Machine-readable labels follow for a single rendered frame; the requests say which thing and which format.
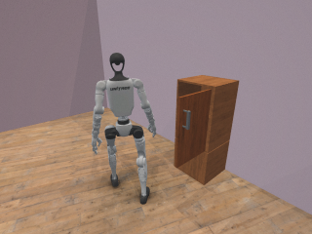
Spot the cupboard door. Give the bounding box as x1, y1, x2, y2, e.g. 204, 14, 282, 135
175, 89, 212, 168

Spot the left robot upper arm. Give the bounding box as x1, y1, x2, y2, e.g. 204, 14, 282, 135
95, 80, 107, 115

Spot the right robot foot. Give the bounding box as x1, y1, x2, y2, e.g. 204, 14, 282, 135
140, 186, 150, 205

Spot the robot left hand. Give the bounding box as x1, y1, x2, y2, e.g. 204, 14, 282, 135
91, 136, 102, 154

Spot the left robot foot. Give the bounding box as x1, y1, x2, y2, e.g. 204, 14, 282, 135
110, 174, 119, 187

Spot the robot left forearm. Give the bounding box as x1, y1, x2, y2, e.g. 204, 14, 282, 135
92, 107, 102, 137

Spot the robot right forearm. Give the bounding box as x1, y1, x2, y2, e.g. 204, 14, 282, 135
143, 101, 155, 125

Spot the robot foot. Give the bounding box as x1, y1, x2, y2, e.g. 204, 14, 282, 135
110, 174, 119, 187
140, 186, 150, 205

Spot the robot right hand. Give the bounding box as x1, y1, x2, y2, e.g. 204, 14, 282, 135
147, 124, 157, 137

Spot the right robot upper arm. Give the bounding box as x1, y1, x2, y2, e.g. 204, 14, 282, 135
132, 78, 149, 109

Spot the handle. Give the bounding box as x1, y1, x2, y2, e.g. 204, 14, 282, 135
182, 109, 191, 130

